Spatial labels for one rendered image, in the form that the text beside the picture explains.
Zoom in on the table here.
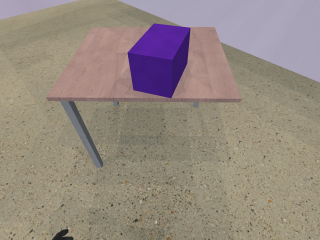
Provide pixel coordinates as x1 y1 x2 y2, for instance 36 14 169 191
46 27 242 168

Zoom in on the left robot hand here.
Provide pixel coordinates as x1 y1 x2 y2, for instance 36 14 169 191
52 229 74 240

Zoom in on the carton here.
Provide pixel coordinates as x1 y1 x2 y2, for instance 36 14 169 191
127 23 191 98

